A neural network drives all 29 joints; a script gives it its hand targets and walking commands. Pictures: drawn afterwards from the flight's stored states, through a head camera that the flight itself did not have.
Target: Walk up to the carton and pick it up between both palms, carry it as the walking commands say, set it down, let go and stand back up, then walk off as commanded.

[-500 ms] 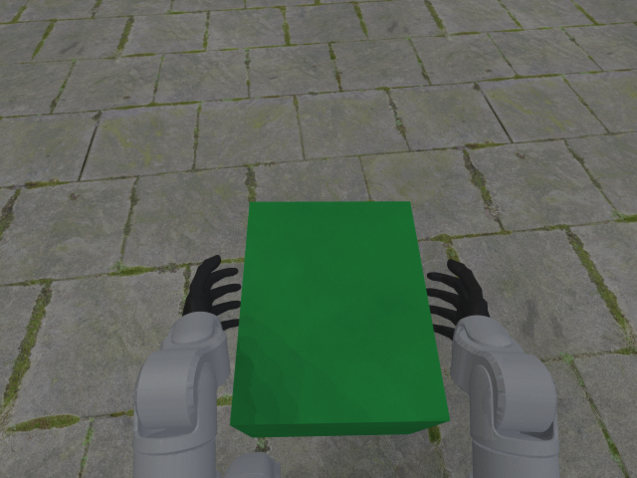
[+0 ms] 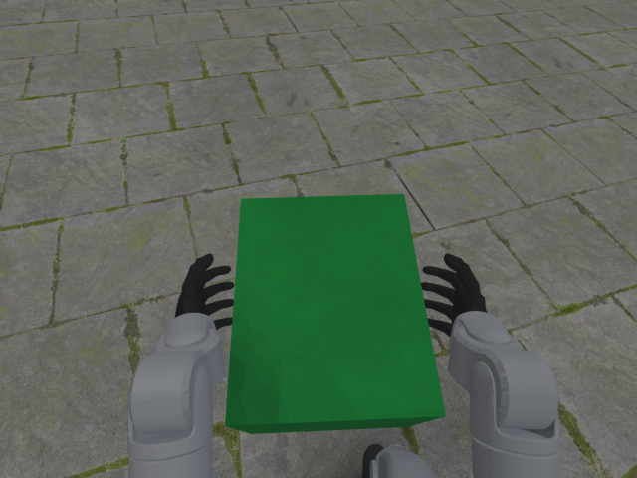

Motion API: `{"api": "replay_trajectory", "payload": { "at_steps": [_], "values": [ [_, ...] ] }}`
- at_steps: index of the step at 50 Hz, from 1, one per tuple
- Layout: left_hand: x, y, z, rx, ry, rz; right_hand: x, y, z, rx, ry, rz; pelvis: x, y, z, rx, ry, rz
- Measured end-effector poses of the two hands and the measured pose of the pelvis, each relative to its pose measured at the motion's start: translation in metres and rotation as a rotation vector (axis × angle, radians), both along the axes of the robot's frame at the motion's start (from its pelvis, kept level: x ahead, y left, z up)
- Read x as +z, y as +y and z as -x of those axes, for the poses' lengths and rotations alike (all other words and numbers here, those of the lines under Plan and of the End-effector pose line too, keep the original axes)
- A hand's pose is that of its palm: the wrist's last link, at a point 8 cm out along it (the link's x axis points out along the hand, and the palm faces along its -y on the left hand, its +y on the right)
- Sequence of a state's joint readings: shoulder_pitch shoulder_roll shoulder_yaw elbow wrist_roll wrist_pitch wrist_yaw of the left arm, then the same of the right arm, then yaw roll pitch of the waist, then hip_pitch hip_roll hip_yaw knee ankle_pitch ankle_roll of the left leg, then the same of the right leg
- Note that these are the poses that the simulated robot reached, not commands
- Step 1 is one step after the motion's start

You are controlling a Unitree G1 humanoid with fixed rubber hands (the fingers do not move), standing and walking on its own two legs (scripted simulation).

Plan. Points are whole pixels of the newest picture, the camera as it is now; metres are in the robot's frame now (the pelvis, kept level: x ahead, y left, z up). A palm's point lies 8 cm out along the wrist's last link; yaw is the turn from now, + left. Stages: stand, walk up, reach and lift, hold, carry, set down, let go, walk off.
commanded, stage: carry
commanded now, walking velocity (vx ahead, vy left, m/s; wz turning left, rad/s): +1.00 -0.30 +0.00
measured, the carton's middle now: (326, 315) +0.32 -0.01 +0.00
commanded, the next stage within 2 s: none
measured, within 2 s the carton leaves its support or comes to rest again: neither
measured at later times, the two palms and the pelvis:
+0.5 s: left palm (268, 89) +0.75 +0.07 +0.08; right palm (419, 84) +0.77 -0.22 +0.09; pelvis +0.50 -0.09 -0.02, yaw +2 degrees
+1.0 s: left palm (291, 25) +0.99 +0.02 +0.10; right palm (416, 27) +1.01 -0.27 +0.10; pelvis +0.73 -0.14 +0.00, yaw +3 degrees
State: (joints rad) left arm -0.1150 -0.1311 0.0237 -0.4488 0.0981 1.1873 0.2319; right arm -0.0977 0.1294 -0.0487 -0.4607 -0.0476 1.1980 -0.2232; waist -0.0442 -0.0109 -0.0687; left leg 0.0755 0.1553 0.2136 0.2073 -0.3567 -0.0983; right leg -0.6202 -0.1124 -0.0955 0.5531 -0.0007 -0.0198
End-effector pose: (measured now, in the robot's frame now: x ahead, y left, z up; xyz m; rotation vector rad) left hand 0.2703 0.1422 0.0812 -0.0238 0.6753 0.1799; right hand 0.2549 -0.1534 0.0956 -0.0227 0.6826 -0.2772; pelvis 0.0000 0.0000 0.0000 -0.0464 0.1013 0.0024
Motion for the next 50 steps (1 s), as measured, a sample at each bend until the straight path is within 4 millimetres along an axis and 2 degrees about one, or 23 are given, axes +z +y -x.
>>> {"api": "replay_trajectory", "payload": {
  "at_steps": [5, 7, 11, 17, 20, 24, 25, 29, 34, 39, 43, 46, 50],
  "values": [
    [-0.021, -0.029, -0.105, 0.085, -0.025, -0.012, -0.024, -0.029, -0.131, 0.08, -0.028, -0.01, -0.027, -0.049, -0.116, 0.058, -0.024, 0.018],
    [-0.024, -0.037, -0.141, 0.115, 0.016, -0.022, -0.03, -0.036, -0.178, 0.105, 0.012, -0.01, -0.022, -0.064, -0.152, 0.071, -0.011, 0.005],
    [-0.021, -0.044, -0.203, 0.166, 0.091, -0.028, -0.032, -0.042, -0.256, 0.161, 0.085, -0.018, -0.003, -0.083, -0.224, 0.111, 0.006, -0.023],
    [-0.003, -0.05, -0.307, 0.2, 0.057, -0.032, -0.021, -0.048, -0.369, 0.2, 0.051, -0.035, 0.007, -0.096, -0.34, 0.108, 0.003, -0.047],
    [0.002, -0.056, -0.37, 0.178, 0.005, -0.026, -0.014, -0.055, -0.426, 0.178, -0.001, -0.037, 0.0, -0.096, -0.401, 0.088, -0.015, -0.05],
    [0.0, -0.066, -0.461, 0.111, -0.06, -0.014, -0.01, -0.067, -0.498, 0.109, -0.066, -0.025, -0.018, -0.091, -0.487, 0.033, -0.067, -0.028],
    [-0.001, -0.07, -0.483, 0.096, -0.058, -0.008, -0.009, -0.07, -0.514, 0.093, -0.065, -0.013, -0.019, -0.091, -0.503, 0.029, -0.062, -0.036],
    [-0.004, -0.087, -0.552, 0.032, 0.012, -0.018, -0.011, -0.087, -0.563, 0.021, 0.002, -0.006, -0.008, -0.091, -0.551, 0.012, -0.037, -0.039],
    [-0.001, -0.1, -0.611, 0.007, 0.05, -0.031, -0.008, -0.099, -0.612, -0.009, 0.041, -0.014, 0.006, -0.096, -0.599, 0.001, -0.019, -0.021],
    [0.009, -0.106, -0.652, 0.046, 0.015, -0.028, 0.002, -0.105, -0.664, 0.028, 0.006, -0.013, 0.01, -0.112, -0.644, 0.019, -0.027, -0.02],
    [0.017, -0.112, -0.681, 0.082, -0.021, -0.043, 0.005, -0.111, -0.707, 0.068, -0.03, -0.026, 0.003, -0.127, -0.684, 0.033, -0.041, -0.029],
    [0.019, -0.115, -0.702, 0.093, -0.017, -0.057, 0.005, -0.114, -0.73, 0.078, -0.026, -0.035, 0.001, -0.133, -0.707, 0.041, -0.038, -0.018],
    [0.016, -0.117, -0.725, 0.094, 0.004, -0.051, 0.003, -0.116, -0.752, 0.077, -0.007, -0.023, -0.001, -0.136, -0.729, 0.05, -0.027, -0.02]
  ]
}}
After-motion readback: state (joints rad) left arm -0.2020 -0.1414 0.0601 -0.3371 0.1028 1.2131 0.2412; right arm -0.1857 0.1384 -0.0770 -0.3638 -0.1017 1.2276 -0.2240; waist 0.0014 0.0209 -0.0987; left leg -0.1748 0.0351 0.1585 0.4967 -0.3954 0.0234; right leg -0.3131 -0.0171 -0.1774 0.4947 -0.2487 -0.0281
